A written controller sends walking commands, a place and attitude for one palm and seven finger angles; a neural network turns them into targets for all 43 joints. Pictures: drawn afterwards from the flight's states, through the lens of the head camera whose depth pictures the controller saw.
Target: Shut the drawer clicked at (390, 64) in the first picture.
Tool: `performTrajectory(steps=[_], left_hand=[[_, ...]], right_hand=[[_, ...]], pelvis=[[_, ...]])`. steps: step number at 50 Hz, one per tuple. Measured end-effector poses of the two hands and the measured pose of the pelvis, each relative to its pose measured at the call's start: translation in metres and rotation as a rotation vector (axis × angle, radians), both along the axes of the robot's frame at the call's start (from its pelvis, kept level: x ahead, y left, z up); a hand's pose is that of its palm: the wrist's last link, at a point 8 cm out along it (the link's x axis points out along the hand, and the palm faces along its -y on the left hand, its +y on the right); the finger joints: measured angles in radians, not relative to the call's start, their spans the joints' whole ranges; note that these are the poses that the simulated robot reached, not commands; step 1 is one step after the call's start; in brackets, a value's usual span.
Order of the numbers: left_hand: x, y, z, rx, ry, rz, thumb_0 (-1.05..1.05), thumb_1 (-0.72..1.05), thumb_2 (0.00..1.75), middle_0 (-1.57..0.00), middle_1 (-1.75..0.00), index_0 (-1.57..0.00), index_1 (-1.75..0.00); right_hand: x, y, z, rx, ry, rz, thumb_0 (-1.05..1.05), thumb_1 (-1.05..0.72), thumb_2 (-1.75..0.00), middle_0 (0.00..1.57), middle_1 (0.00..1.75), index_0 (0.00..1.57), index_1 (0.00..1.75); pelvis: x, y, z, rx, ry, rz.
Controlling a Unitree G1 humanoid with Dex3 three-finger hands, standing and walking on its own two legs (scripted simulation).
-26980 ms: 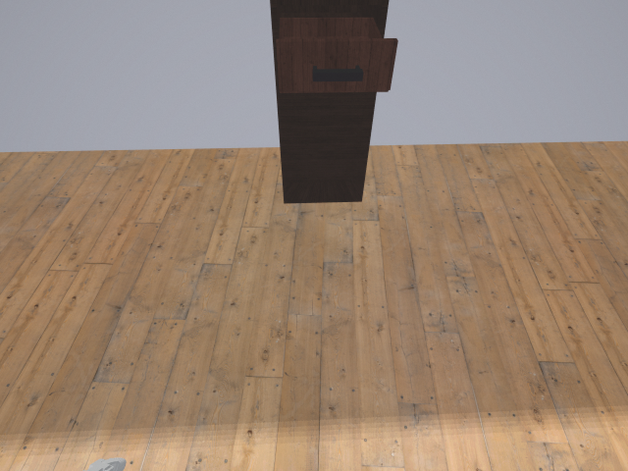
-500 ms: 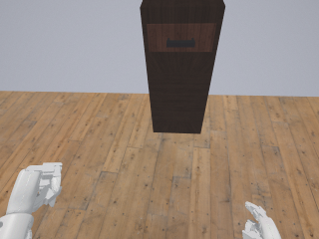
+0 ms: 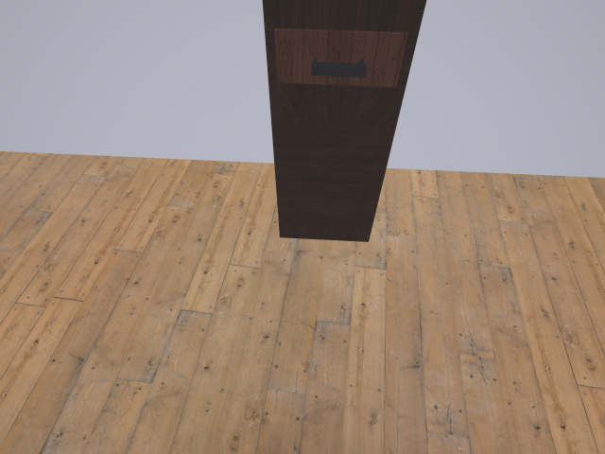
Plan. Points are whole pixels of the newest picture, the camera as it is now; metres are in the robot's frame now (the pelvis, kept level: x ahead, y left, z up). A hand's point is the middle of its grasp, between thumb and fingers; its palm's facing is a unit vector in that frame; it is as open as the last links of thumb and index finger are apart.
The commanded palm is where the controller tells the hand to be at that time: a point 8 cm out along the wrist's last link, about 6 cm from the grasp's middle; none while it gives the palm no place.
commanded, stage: let the arm hang, fingers relaxed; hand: left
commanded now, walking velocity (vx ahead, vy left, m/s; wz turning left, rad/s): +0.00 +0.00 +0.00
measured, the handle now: (338, 65) +0.99 -0.04 +0.01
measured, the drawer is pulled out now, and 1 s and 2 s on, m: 0.00 0.00 0.00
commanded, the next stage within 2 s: look to check the result in 0.52 s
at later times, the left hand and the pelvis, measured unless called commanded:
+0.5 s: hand out of the picture +0.00 +0.16 -0.18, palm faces +0.02 -0.98 -0.17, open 7.3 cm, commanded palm none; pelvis +0.01 +0.00 +0.00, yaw -1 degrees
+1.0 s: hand out of the picture +0.02 +0.16 -0.17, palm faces +0.02 -0.98 -0.20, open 7.4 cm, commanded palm none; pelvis +0.02 -0.01 +0.00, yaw -1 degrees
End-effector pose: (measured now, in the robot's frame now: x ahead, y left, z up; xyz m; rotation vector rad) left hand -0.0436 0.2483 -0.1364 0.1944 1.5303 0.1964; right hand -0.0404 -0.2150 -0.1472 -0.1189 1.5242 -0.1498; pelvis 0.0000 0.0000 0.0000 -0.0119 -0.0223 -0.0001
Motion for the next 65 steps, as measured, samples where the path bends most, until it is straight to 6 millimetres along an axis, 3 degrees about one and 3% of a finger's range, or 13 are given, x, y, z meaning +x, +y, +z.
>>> performTrajectory(steps=[7, 15, 37, 65], left_hand=[[0.011, -0.014, -0.004, -0.029, -0.034, -0.001, 0.0, 0.91, 0.9, -0.33, -0.45, -0.33, -0.45], [0.038, -0.035, -0.009, -0.079, -0.112, -0.008, 0.0, 0.91, 0.9, -0.22, -0.33, -0.23, -0.33], [0.043, -0.034, -0.006, -0.053, -0.088, 0.001, 0.0, 0.91, 0.9, -0.2, -0.3, -0.2, -0.3], [0.08, -0.037, -0.001, -0.033, -0.144, -0.027, 0.0, 0.9, 0.9, -0.2, -0.3, -0.2, -0.3]], right_hand=[[0.002, 0.018, -0.005, 0.035, -0.022, -0.024, 0.0, -0.9, -0.9, 0.2, 0.3, 0.2, 0.3], [0.016, 0.023, -0.006, 0.038, -0.071, -0.03, 0.0, -0.91, -0.9, 0.2, 0.3, 0.2, 0.3], [0.03, 0.001, -0.003, 0.005, -0.067, -0.024, 0.0, -0.91, -0.9, 0.2, 0.3, 0.2, 0.3], [0.064, -0.025, -0.001, -0.018, -0.114, 0.002, 0.0, -0.9, -0.9, 0.2, 0.3, 0.2, 0.3]], pelvis=[[0.0, 0.003, 0.0, 0.007, -0.002, -0.008], [0.003, 0.003, 0.0, 0.01, -0.002, -0.011], [0.014, -0.005, 0.001, 0.011, -0.005, -0.01], [0.025, -0.018, 0.003, 0.014, -0.005, -0.013]])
